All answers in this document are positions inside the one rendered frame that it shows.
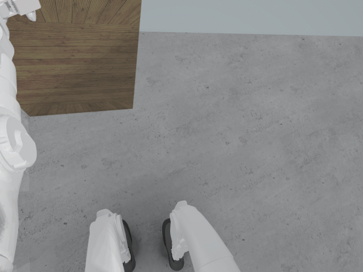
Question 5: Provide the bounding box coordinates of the robot left foot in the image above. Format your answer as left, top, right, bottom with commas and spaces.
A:
122, 220, 136, 272

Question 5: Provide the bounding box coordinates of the cabinet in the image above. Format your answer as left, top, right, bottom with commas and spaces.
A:
6, 0, 142, 117

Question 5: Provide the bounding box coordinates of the left robot upper arm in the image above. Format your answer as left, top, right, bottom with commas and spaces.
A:
0, 113, 37, 272

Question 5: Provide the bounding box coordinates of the left robot hand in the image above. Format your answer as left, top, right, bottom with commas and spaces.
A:
0, 0, 41, 23

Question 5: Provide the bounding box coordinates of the robot left forearm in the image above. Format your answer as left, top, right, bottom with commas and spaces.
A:
0, 16, 21, 122

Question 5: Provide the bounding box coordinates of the robot right shin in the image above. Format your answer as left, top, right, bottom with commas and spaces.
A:
170, 201, 188, 260

